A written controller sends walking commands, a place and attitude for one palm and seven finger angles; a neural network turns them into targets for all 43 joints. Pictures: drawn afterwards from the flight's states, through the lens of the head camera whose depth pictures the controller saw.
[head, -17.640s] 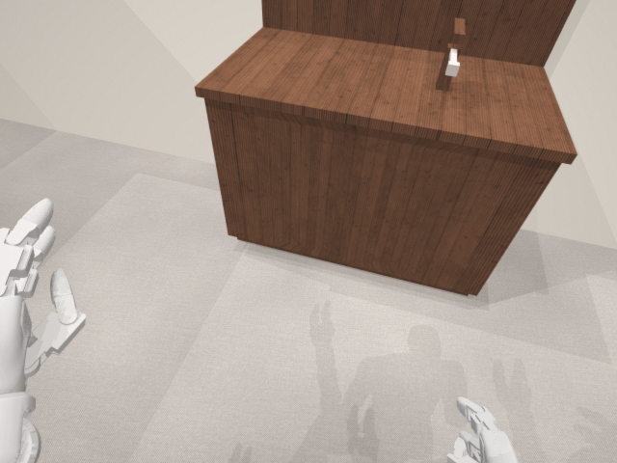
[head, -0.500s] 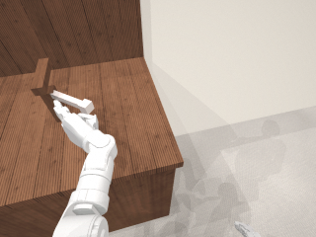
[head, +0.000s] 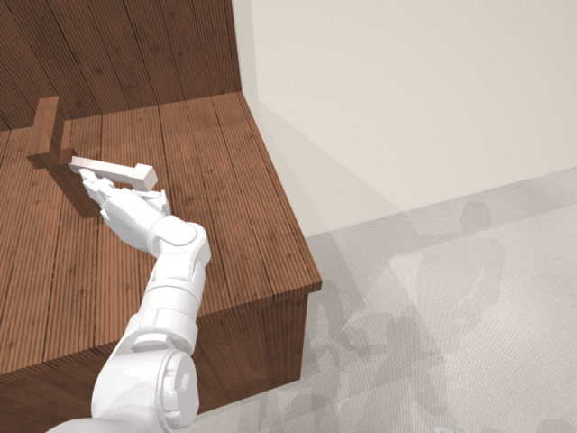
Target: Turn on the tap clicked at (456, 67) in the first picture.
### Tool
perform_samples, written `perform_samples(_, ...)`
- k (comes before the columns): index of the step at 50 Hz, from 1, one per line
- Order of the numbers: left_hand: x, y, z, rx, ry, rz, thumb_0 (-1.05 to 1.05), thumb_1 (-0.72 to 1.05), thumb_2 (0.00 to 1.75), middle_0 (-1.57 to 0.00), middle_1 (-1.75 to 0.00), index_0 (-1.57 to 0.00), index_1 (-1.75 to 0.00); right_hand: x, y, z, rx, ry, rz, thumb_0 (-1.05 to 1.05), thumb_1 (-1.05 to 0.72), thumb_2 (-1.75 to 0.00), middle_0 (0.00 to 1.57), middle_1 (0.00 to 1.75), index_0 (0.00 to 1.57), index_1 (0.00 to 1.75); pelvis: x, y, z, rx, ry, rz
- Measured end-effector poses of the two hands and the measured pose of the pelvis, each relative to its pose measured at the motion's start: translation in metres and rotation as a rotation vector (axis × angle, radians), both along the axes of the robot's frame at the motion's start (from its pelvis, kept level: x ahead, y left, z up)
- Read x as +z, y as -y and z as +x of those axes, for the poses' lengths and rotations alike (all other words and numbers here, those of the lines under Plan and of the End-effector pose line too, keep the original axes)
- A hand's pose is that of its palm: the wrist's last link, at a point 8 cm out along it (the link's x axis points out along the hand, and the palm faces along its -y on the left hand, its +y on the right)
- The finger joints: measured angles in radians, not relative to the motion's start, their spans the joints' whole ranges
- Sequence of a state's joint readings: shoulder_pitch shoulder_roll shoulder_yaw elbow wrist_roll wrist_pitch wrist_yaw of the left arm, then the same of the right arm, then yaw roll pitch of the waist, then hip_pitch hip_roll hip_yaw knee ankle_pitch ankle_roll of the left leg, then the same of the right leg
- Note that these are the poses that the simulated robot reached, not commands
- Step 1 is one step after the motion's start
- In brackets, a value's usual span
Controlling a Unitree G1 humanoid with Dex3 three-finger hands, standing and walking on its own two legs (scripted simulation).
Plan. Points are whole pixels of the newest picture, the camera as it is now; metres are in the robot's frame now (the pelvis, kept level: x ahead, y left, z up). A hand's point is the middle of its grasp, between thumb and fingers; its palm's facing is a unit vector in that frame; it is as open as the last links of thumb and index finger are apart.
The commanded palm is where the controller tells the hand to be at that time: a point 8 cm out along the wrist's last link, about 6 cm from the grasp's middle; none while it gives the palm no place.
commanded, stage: push the lever round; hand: left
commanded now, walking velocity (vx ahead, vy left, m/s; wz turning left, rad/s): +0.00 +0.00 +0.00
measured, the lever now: (143, 178) +0.45 +0.22 +0.11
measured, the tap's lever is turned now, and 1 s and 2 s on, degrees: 58 74 74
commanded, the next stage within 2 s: lift the hand up off the lever in 0.08 s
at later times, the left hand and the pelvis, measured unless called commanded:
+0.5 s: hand (167, 189) +0.44 +0.19 +0.09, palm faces +0.84 -0.53 -0.10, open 8.1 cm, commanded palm +0.39 +0.22 +0.11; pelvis +0.00 -0.01 +0.00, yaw -1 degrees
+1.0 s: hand (159, 185) +0.44 +0.20 +0.10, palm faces +0.84 -0.54 -0.09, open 7.9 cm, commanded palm +0.39 +0.22 +0.13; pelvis +0.01 +0.00 +0.01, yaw -1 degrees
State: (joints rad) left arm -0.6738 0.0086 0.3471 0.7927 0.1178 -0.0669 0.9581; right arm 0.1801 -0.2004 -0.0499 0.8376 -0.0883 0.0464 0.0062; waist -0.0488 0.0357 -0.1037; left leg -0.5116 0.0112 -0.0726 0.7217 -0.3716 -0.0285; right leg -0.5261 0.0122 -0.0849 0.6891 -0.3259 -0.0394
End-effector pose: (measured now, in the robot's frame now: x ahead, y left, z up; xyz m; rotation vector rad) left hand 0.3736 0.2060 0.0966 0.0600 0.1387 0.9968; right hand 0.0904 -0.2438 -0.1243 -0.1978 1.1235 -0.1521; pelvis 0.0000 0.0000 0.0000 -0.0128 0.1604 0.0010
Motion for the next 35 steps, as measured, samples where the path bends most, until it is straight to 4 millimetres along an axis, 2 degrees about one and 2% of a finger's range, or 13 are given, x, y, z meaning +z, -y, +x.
perform_samples(10,0.0,0.005,0.01,0.011,0.003,-0.002,0.02,0.91,0.9,-0.15,-0.15,-0.06,-0.14,-0.001,0.011,-0.021,-0.036,-0.027,-0.012,0.01,-0.91,-0.9,0.2,0.3,0.2,0.3,-0.001,0.004,-0.002,-0.006,-0.013,0.002)
perform_samples(19,0.0,0.006,0.015,0.014,0.005,-0.009,0.01,0.9,0.9,-0.15,-0.15,-0.06,-0.13,0.0,0.018,-0.03,-0.054,-0.03,-0.016,0.01,-0.91,-0.9,0.2,0.3,0.2,0.3,-0.001,0.007,-0.002,-0.013,-0.019,0.004)
perform_samples(26,0.002,0.003,0.014,0.015,0.006,-0.02,0.01,0.9,0.9,-0.15,-0.15,-0.09,-0.15,0.003,0.019,-0.026,-0.06,-0.018,-0.015,0.01,-0.91,-0.9,0.2,0.3,0.2,0.3,0.001,0.008,0.001,-0.015,-0.011,0.005)
perform_samples(35,0.005,-0.001,0.012,0.014,0.005,-0.031,0.01,0.9,0.9,-0.15,-0.15,-0.11,-0.16,0.007,0.015,-0.01,-0.038,0.012,-0.013,0.01,-0.91,-0.9,0.2,0.3,0.2,0.3,0.003,0.006,0.005,-0.012,0.002,0.003)
